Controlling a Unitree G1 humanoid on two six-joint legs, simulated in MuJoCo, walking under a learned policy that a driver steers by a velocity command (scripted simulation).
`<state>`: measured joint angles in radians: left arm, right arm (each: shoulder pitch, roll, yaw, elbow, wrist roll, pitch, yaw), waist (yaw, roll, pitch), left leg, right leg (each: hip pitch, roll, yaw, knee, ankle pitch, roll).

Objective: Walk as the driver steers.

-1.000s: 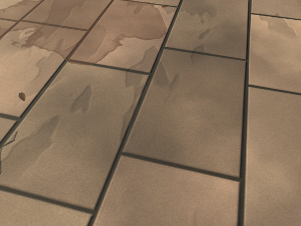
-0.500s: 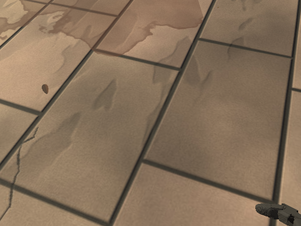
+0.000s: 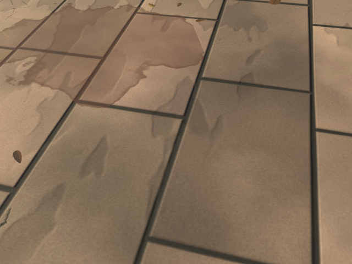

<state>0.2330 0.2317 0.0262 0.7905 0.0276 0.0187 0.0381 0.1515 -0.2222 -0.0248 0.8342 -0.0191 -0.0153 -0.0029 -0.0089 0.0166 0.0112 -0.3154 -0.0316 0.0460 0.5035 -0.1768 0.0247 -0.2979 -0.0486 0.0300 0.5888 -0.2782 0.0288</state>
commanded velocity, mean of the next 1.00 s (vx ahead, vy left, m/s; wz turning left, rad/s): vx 0.37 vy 0.00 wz -0.27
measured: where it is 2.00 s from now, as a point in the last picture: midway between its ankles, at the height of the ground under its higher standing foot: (228, 230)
